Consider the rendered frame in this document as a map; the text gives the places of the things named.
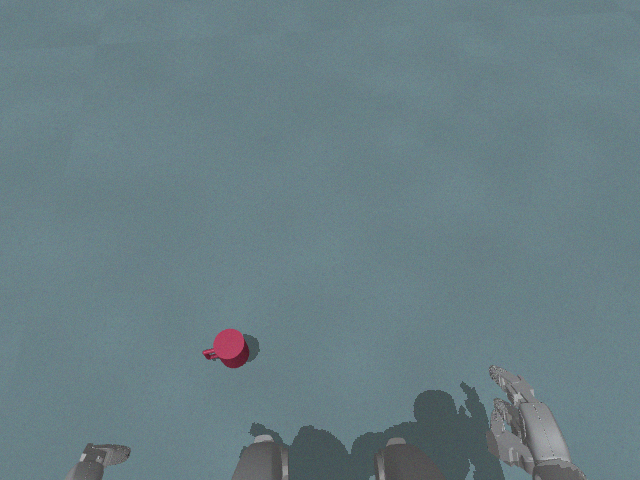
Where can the left robot hand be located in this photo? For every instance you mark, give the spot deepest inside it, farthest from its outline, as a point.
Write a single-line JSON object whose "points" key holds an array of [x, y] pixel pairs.
{"points": [[95, 458]]}

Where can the right robot hand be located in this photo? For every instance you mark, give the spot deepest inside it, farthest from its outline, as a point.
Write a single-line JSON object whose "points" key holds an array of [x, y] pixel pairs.
{"points": [[536, 436]]}

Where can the mug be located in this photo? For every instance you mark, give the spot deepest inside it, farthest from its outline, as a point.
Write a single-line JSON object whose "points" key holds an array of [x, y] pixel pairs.
{"points": [[231, 348]]}

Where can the right robot arm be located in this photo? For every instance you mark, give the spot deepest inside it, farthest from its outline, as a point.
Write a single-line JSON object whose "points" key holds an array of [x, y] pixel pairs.
{"points": [[557, 470]]}

